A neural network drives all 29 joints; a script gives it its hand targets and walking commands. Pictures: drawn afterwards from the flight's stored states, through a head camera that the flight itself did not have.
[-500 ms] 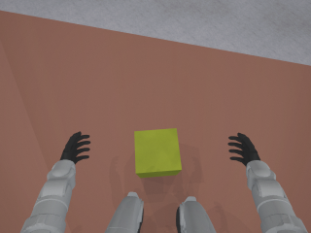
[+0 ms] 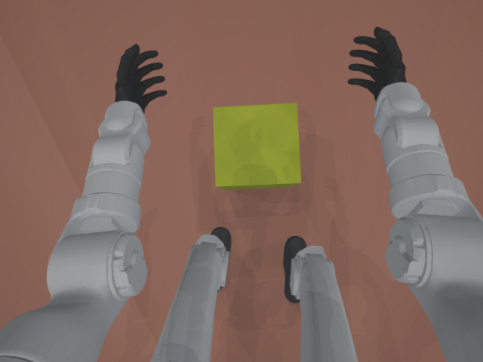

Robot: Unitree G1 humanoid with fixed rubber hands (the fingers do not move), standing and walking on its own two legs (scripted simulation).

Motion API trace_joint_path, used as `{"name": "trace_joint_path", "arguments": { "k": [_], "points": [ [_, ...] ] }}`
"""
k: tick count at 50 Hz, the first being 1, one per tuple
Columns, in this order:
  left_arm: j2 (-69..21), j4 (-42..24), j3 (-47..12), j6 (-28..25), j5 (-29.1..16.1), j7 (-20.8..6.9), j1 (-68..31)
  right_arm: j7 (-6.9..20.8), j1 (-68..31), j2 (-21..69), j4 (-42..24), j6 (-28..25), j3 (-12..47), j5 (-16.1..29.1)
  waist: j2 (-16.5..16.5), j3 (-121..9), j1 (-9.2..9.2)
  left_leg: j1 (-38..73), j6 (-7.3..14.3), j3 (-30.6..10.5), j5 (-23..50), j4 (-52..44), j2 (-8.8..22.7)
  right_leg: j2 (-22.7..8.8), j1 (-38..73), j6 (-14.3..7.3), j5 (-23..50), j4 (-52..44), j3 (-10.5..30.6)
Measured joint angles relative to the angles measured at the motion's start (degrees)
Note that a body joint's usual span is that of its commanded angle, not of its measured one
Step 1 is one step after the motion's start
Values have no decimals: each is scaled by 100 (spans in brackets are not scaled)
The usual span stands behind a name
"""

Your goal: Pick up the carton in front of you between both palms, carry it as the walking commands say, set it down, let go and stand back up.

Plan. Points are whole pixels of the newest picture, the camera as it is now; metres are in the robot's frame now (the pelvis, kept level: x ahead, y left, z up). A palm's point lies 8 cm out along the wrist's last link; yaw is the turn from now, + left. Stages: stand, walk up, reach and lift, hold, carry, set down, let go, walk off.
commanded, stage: reach and lift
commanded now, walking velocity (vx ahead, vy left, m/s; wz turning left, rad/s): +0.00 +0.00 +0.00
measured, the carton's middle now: (256, 152) +0.47 +0.04 -0.51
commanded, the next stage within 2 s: none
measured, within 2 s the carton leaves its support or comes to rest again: leaves its support in 1.66 s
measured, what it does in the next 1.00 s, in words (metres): lowers itself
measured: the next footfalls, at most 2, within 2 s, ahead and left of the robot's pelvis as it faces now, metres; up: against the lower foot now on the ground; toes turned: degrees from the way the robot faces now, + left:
none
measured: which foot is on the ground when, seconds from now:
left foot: down 0.00-1.00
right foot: down 0.00-1.00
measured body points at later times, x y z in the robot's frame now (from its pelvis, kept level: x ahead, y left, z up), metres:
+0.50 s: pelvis -0.01 +0.00 -0.18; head +0.33 +0.00 +0.11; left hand +0.47 +0.23 -0.34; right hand +0.51 -0.16 -0.35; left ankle +0.09 +0.13 -0.60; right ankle +0.09 -0.12 -0.60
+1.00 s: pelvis -0.02 +0.00 -0.26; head +0.34 +0.00 +0.00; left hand +0.48 +0.22 -0.45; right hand +0.53 -0.15 -0.45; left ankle +0.09 +0.13 -0.60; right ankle +0.09 -0.12 -0.60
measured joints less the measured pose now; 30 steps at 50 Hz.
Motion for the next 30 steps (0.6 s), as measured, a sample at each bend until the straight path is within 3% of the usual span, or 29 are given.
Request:
{"name": "trace_joint_path", "arguments": {
  "k": [8,14,21,30],
  "points": [
    [-168,197,190,-538,207,-87,486,-134,571,291,7,-505,-217,-250,-11,-574,-69,-1101,8,23,-463,822,-39,16,-1104,25,-472,835,41],
    [-15,91,-155,-779,-241,25,633,-304,851,140,-345,-703,259,210,29,-531,-111,-2169,-16,10,-851,1942,-113,48,-2161,70,-884,1964,80],
    [297,-164,-685,-691,-881,173,415,-454,645,-117,-663,-626,776,726,76,-43,-137,-3088,-59,6,-1102,3261,-197,90,-3074,123,-1161,3313,107],
    [537,445,-883,-536,-1113,336,-520,-521,-364,-367,45,-497,934,1042,77,777,-151,-3744,-143,-28,-1024,4432,-235,148,-3724,145,-1093,4487,69]
  ]
}}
